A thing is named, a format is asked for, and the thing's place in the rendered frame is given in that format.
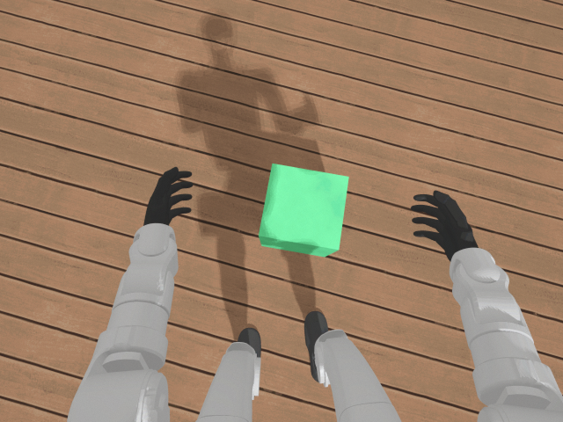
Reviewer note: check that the robot left hand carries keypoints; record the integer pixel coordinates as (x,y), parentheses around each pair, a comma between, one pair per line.
(161,201)

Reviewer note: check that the carton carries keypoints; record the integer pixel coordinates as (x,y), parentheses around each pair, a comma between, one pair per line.
(303,211)

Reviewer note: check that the robot right hand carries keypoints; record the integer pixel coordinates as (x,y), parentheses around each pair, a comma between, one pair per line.
(455,233)

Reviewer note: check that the robot left foot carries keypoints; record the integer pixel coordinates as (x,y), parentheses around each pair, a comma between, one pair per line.
(251,337)

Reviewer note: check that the robot left forearm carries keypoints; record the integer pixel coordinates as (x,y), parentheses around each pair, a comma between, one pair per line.
(135,336)

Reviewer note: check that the robot right upper arm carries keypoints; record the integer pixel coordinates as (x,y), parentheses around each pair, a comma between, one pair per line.
(511,413)

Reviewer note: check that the robot left thigh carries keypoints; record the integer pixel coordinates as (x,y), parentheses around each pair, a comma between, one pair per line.
(230,395)

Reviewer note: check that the robot right forearm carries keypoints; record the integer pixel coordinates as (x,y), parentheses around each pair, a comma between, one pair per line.
(508,369)

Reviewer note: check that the robot left upper arm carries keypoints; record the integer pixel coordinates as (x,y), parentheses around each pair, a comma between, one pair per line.
(126,396)

